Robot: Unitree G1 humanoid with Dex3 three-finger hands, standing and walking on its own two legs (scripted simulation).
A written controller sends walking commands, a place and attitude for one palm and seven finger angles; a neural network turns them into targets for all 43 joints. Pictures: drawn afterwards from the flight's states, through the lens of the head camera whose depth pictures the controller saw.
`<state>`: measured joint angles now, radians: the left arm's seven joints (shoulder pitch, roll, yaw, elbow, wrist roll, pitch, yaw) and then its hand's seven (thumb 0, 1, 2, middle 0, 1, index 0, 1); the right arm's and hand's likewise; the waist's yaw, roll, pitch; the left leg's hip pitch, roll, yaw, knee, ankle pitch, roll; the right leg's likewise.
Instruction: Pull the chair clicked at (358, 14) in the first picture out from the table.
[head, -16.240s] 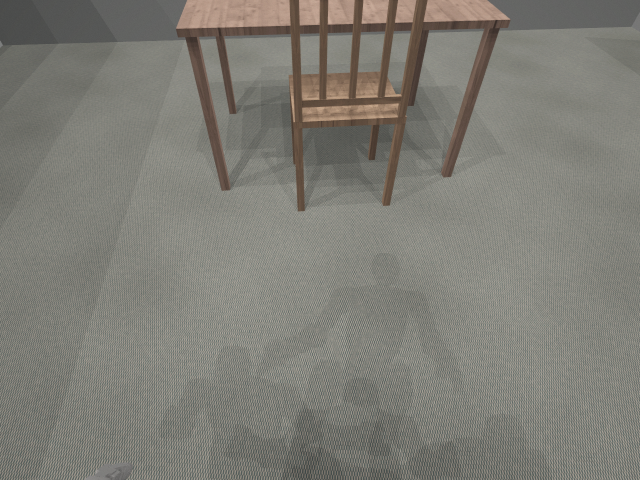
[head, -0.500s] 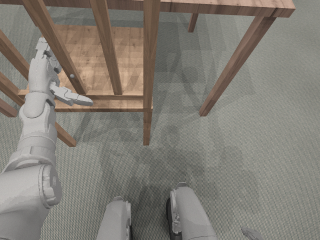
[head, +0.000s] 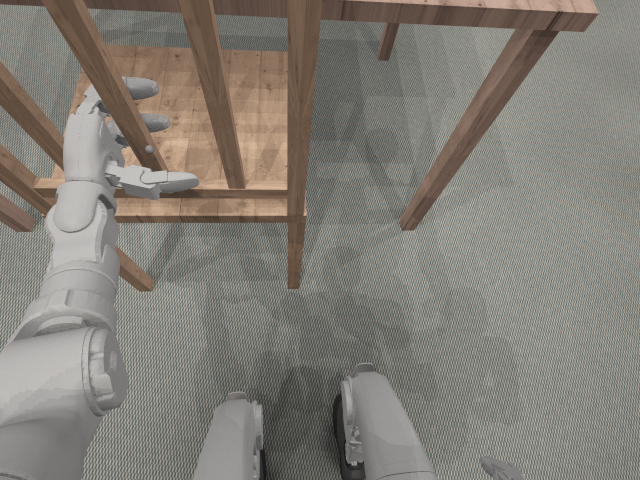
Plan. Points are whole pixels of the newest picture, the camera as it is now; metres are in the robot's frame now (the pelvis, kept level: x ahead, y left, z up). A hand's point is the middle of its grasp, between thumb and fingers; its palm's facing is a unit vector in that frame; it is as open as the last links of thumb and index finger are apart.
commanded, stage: hook a spindle and tug to test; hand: left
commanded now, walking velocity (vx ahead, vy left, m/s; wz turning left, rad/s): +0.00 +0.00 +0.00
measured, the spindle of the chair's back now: (121, 105) +0.54 +0.19 +0.08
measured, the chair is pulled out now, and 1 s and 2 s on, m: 0.00 0.03 0.12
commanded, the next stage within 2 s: step backward, pulling the chair out in 0.96 s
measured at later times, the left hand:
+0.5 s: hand (149, 148) +0.50 +0.17 +0.04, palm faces -0.03 -1.00 -0.04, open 5.5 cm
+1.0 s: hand (149, 171) +0.47 +0.16 +0.04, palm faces -0.05 -1.00 -0.04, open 5.5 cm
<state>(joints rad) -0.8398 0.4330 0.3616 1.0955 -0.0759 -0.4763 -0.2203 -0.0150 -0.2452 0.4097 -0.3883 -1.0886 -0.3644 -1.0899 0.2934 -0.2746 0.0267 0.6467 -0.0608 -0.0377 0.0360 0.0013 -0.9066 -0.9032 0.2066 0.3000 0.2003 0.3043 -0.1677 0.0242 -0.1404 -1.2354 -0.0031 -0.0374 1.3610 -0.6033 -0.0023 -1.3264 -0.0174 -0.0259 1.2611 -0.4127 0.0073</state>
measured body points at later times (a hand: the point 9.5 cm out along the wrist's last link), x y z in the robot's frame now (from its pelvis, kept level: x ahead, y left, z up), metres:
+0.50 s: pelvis +0.01 +0.00 +0.01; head +0.17 +0.02 +0.43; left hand +0.50 +0.22 +0.04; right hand +0.06 -0.27 -0.11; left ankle +0.01 +0.12 -0.60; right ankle +0.09 -0.13 -0.60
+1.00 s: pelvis +0.03 +0.00 +0.02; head +0.17 +0.01 +0.45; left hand +0.47 +0.22 +0.05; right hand +0.11 -0.26 -0.10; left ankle +0.01 +0.12 -0.60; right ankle +0.09 -0.13 -0.60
